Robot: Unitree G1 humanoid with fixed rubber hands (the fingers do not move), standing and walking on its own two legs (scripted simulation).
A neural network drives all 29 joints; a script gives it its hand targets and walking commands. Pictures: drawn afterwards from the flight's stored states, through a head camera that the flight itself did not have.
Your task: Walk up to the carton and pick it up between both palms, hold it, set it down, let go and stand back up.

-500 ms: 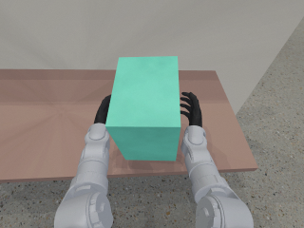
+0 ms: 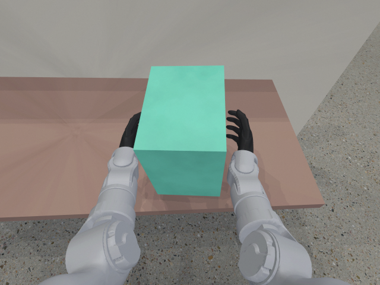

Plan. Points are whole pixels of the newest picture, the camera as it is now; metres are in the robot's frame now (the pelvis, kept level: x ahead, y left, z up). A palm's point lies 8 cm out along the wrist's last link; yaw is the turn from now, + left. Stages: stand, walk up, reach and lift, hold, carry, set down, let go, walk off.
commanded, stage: set down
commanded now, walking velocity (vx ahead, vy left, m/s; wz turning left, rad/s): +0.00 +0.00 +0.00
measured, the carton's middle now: (187, 135) +0.44 +0.01 +0.02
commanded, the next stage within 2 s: none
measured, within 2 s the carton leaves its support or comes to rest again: rests again in 1.92 s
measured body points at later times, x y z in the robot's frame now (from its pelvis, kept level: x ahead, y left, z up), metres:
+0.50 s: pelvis +0.01 +0.00 +0.00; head +0.08 +0.02 +0.44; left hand +0.43 +0.14 +0.01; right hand +0.41 -0.12 +0.03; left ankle +0.01 +0.12 -0.75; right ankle -0.02 -0.13 -0.75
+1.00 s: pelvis +0.00 +0.00 +0.00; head +0.09 +0.01 +0.44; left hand +0.43 +0.13 +0.01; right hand +0.41 -0.13 +0.03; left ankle +0.01 +0.12 -0.75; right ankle -0.02 -0.13 -0.75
